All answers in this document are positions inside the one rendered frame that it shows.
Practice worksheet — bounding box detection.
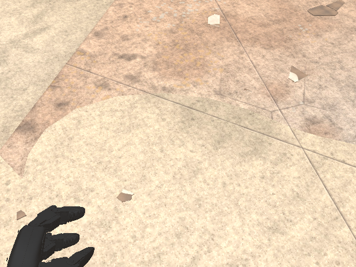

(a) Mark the robot left hand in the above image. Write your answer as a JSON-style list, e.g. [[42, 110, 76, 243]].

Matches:
[[6, 205, 95, 267]]

